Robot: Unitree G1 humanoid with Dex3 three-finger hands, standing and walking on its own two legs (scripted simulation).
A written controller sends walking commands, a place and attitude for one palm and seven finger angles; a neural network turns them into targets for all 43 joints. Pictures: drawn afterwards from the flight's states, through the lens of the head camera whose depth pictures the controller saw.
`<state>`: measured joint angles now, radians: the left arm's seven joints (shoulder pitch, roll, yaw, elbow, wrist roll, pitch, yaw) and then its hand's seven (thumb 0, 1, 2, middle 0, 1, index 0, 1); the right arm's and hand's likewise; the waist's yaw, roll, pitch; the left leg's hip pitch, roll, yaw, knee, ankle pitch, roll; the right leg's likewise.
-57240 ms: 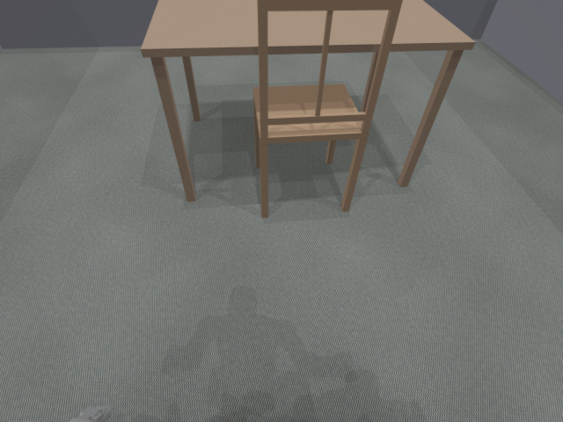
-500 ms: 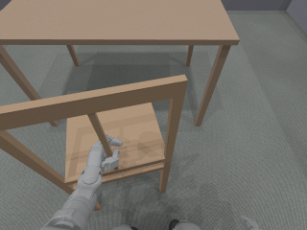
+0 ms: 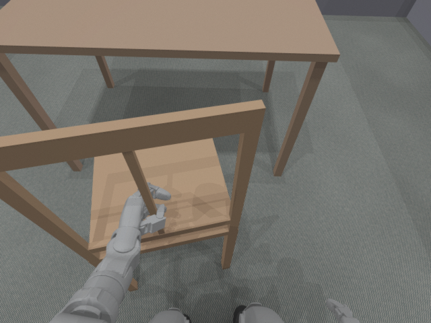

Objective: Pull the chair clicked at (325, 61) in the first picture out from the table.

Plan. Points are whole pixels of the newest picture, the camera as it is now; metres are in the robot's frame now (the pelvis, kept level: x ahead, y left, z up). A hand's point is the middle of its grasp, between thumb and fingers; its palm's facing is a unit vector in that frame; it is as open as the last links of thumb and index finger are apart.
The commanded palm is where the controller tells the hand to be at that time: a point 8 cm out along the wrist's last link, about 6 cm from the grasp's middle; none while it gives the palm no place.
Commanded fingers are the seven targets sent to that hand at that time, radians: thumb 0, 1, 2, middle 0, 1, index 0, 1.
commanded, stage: step backward, pulling the chair out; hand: left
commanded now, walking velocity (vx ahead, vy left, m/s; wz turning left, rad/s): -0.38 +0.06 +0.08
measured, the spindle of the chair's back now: (148, 200) +0.35 +0.15 -0.03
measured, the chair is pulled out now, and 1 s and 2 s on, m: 0.41 0.45 0.58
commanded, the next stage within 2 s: stop walking, hand still on the chair in 1.96 s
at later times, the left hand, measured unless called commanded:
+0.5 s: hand (157, 227) +0.30 +0.13 -0.06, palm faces -0.01 -0.98 -0.18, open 5.0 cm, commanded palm +0.29 +0.18 -0.05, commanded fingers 0.00 0.90 0.90 -0.50 -1.45 -0.50 -1.45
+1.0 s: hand (153, 237) +0.28 +0.14 -0.06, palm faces -0.01 -0.98 -0.19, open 5.0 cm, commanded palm +0.27 +0.18 -0.05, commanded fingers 0.00 0.90 0.90 -0.50 -1.45 -0.50 -1.45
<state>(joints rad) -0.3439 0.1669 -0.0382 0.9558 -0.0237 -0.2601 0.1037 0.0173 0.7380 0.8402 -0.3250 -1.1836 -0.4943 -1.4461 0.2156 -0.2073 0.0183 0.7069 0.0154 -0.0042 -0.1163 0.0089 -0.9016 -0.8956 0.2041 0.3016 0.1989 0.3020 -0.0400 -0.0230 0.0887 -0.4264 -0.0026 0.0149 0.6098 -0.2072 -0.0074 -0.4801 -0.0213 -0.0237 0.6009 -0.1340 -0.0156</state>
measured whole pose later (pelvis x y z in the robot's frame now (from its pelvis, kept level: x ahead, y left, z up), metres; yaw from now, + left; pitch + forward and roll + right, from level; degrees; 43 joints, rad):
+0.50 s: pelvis -0.02 +0.00 +0.00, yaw +2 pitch +3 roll +2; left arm -0.33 0.15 -0.05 0.82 -0.03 -0.18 0.10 0.03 0.75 0.84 -0.30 -1.21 -0.49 -1.45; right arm 0.19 -0.20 0.02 0.67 0.01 0.04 -0.12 0.01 -0.90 -0.90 0.20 0.30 0.20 0.30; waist -0.05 -0.03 0.11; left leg -0.31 0.01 0.01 0.61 -0.35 -0.04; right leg -0.52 -0.07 -0.04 0.56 -0.09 -0.01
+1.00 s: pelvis -0.04 +0.00 +0.01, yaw +1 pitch +3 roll +1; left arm -0.34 0.16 -0.04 0.88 -0.03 -0.22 0.10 0.03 0.74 0.84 -0.32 -1.21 -0.49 -1.45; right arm 0.22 -0.21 0.00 0.72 0.01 0.02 -0.12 0.01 -0.90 -0.90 0.20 0.30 0.20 0.30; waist -0.04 -0.01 0.10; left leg -0.34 0.03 0.00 0.60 -0.32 -0.04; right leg -0.47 -0.03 -0.03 0.56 -0.15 -0.01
